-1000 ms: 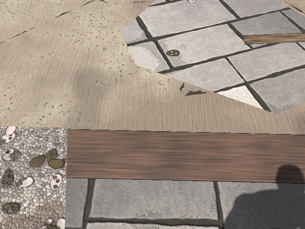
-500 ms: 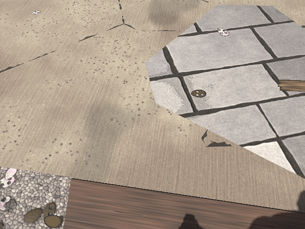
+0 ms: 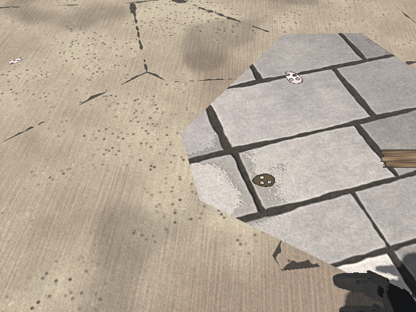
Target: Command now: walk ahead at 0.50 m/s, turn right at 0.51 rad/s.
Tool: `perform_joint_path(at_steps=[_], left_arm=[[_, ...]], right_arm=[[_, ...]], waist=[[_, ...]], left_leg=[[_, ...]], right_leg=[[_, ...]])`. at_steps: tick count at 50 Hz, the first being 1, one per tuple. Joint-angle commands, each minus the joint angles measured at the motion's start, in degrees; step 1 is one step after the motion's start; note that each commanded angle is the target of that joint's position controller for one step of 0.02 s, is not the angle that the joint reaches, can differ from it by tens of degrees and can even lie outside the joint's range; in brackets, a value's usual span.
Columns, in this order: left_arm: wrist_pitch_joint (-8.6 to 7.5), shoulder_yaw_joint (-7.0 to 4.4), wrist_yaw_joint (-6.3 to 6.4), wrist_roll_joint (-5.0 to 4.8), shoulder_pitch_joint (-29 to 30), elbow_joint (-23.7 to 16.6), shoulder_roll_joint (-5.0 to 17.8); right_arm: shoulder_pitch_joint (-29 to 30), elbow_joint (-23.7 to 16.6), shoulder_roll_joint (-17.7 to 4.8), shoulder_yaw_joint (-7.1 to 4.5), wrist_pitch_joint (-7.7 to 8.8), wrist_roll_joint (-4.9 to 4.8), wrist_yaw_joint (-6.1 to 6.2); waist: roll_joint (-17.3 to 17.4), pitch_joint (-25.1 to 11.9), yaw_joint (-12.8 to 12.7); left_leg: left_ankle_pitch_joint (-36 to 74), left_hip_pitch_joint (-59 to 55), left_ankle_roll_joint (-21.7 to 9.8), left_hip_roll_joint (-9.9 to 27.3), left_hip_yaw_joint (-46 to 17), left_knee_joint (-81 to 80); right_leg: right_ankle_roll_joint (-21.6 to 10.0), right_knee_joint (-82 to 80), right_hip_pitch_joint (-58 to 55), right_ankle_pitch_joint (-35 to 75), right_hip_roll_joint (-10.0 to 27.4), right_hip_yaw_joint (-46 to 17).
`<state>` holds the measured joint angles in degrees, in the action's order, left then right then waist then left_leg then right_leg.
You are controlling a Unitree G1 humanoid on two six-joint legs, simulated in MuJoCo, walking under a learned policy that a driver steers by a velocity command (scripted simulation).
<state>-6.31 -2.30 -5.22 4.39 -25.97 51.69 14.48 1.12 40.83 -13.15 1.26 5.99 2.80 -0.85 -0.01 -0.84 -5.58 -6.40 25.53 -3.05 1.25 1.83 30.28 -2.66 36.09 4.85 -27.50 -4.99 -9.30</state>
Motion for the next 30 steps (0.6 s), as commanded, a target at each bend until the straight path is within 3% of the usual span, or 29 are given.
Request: perform_joint_path(at_steps=[1,2,3,4,5,7,9,10,12,13,15,18,20,21,22,23,24,25,26,27,28,29,30], left_arm=[[-1.88,-0.28,0.21,-0.47,4.9,-5.6,3.4],[-1.40,-0.53,1.65,-0.79,6.3,-4.9,3.9],[-0.91,-0.67,2.68,-0.08,5.5,-4.2,4.2],[-0.55,0.08,2.75,0.95,6.5,-4.4,2.2],[-0.15,0.67,2.29,1.48,7.9,-4.8,0.7],[0.17,1.13,1.65,0.27,11.3,-6.1,-0.5],[0.38,1.70,0.46,-0.34,13.7,-6.9,-0.7],[0.56,1.85,-0.27,-0.34,14.7,-7.3,-0.4],[1.23,2.13,-1.26,-0.36,15.8,-8.2,-0.5],[1.35,1.96,-1.41,-0.32,13.0,-7.9,0.1],[1.10,1.11,-1.44,0.27,11.3,-7.9,2.4],[0.87,-0.02,-0.54,0.88,16.4,-11.0,4.7],[0.37,-1.10,0.02,-0.29,15.9,-12.1,6.2],[-0.63,-2.17,0.34,-1.47,9.7,-10.3,7.9],[-1.97,-4.21,1.46,-1.78,1.6,-7.5,11.1],[-2.13,-5.47,3.64,-1.07,-6.6,-5.6,15.8],[-1.61,-4.10,4.12,-0.67,-14.6,-4.8,14.8],[-2.79,-3.81,4.40,0.00,-17.3,-2.3,11.7],[-3.60,-2.87,4.09,-1.81,-12.9,-1.3,9.1],[-3.30,-0.95,3.28,-2.42,-7.2,-2.0,4.4],[-2.67,0.54,2.62,-1.65,-1.3,-2.5,2.4],[-1.61,1.90,2.66,-0.72,5.1,-4.7,0.2],[-1.23,2.37,3.11,-0.19,8.5,-5.8,-0.1]], right_arm=[[-30.2,5.0,-9.4,-3.77,0.87,0.89,1.25],[-23.2,4.2,-7.3,-3.28,0.79,-0.17,1.47],[-19.1,3.2,-3.3,-1.98,0.41,-0.66,1.95],[-18.1,3.4,-1.2,-1.27,0.45,-0.49,2.19],[-16.3,2.8,-1.0,-1.33,0.44,-0.05,2.56],[-14.4,2.7,-2.6,-2.35,1.37,0.10,3.29],[-16.2,3.8,-5.5,-3.62,1.93,1.21,3.17],[-17.7,4.4,-6.4,-3.98,1.87,1.76,2.76],[-18.4,5.4,-6.8,-4.11,1.57,2.92,1.50],[-18.5,5.9,-6.6,-3.93,1.63,3.94,1.21],[-16.4,5.3,-6.6,-3.64,2.01,4.00,1.06],[-19.6,7.1,-8.6,-3.81,2.05,2.98,1.61],[-19.5,7.1,-12.2,-4.72,1.80,2.83,1.16],[-18.0,6.8,-14.1,-5.17,1.49,3.01,0.50],[-20.4,7.9,-14.6,-5.20,1.41,4.07,-0.82],[-26.7,7.8,-6.5,-3.37,1.26,5.58,-2.21],[-25.5,4.5,-3.5,-2.01,2.11,3.97,-4.80],[-7.5,-1.2,-3.6,-2.12,2.40,-0.48,-5.13],[-2.4,-3.5,-4.7,-2.49,2.38,-0.67,-3.63],[-4.8,-2.1,-7.4,-3.41,1.74,0.98,-1.98],[-8.8,-1.3,-5.2,-2.58,0.82,2.59,-1.23],[-11.9,0.5,-3.9,-1.77,-0.19,4.12,-1.40],[-14.0,1.3,-2.4,-1.23,-1.22,5.10,-1.82]], waist=[[6.7,-7.6,15.1],[5.5,-0.4,11.6],[4.3,-1.2,9.2],[4.3,-1.0,7.6],[4.0,-0.7,6.8],[3.3,-0.3,6.0],[2.9,0.6,6.5],[1.5,1.2,6.8],[2.7,1.6,6.1],[4.0,1.5,4.6],[2.6,2.2,3.6],[3.2,4.5,5.6],[4.7,3.9,4.4],[3.1,2.4,1.1],[0.7,-0.4,-1.6],[-12.4,-10.6,-1.2],[-11.5,-20.5,-3.3],[-6.1,-2.4,-9.9],[-6.3,3.6,-6.9],[-3.1,3.0,-2.4],[-1.7,3.5,3.3],[-0.5,5.6,6.5],[-1.8,5.0,7.9]], left_leg=[[-6.7,-47.1,-16.8,23.0,-34.7,-13.5],[-14.3,-34.7,-12.8,21.0,-26.2,-16.4],[-11.4,-29.1,-11.3,19.4,-22.1,-18.6],[-3.9,-25.8,-10.5,17.7,-17.5,-19.9],[0.5,-23.7,-10.5,17.3,-13.9,-21.6],[7.4,-22.0,-10.3,15.7,-6.6,-23.7],[12.4,-20.8,-10.5,14.8,-0.8,-25.2],[15.5,-20.0,-10.5,14.7,1.6,-25.3],[17.7,-16.3,-9.7,13.7,6.4,-24.4],[19.9,-16.1,-9.9,15.4,6.3,-22.8],[15.3,-16.9,-9.2,15.4,8.0,-19.6],[16.0,-23.2,-6.9,15.9,9.4,-14.9],[29.5,-20.3,-5.6,14.9,12.0,-8.4],[32.9,-16.8,-4.5,12.7,14.4,1.0],[30.4,-8.6,-2.8,10.1,15.4,14.4],[-8.3,6.1,2.4,3.6,14.1,37.8],[-33.2,17.6,3.7,-3.8,2.2,49.9],[-31.2,33.5,1.6,-3.4,-5.6,51.2],[-26.6,34.1,0.9,0.7,-7.7,49.8],[-22.9,28.3,1.1,2.9,-8.5,49.5],[-18.7,22.5,0.2,4.2,-9.0,45.2],[-13.0,16.8,-0.6,5.7,-9.2,39.2],[-5.0,13.7,-1.6,5.8,-8.6,37.4]], right_leg=[[0.0,35.7,45.2,-3.3,2.4,1.5],[-1.2,36.4,43.9,2.4,5.9,3.5],[-1.5,33.4,39.6,6.1,8.2,4.0],[-1.8,30.7,36.4,8.9,10.0,3.4],[-1.1,29.4,34.2,8.4,10.9,4.2],[0.5,22.4,33.0,8.5,11.7,5.7],[1.5,16.6,32.5,15.6,11.8,8.2],[1.4,13.5,32.2,19.4,11.7,8.6],[0.7,11.5,28.2,24.8,11.2,9.3],[0.1,16.7,27.7,30.4,12.0,6.3],[-1.0,19.7,28.9,31.8,11.6,5.6],[-1.8,17.3,30.7,22.0,10.4,8.8],[-2.4,13.6,18.8,16.2,6.0,14.5],[-3.1,8.9,8.4,19.5,2.4,17.1],[-4.9,6.1,-6.2,22.5,-1.8,18.9],[-16.2,3.6,-26.2,38.5,7.0,2.0],[-26.0,-6.7,-36.9,39.5,19.0,-25.1],[-21.2,-12.7,-27.5,30.1,21.8,-27.6],[-18.3,-12.8,-15.6,20.1,22.4,-25.4],[-18.1,-11.3,-4.6,17.8,21.6,-22.7],[-17.1,-10.1,7.1,15.1,20.8,-18.7],[-15.5,-11.2,18.2,9.6,18.8,-14.0],[-14.8,-11.9,24.7,7.2,16.8,-11.4]])
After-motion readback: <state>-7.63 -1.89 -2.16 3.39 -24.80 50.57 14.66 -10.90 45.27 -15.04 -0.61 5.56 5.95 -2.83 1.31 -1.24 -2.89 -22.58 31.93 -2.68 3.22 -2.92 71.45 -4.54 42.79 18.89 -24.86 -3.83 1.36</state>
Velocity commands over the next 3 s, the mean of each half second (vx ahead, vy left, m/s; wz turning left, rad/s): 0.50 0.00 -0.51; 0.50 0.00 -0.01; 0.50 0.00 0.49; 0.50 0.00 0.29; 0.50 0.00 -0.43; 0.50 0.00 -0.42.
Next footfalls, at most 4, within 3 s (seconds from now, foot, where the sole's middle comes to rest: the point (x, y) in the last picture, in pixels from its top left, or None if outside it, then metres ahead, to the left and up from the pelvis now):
0.44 right None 0.30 -0.18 -0.76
0.86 left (255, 279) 0.67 -0.08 -0.89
1.26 right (323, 245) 0.83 -0.33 -0.89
1.78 left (246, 188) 1.07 -0.03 -0.89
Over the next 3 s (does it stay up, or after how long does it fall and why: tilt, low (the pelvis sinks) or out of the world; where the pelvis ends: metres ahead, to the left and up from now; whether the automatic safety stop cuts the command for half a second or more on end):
stays up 1.63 -0.13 -0.11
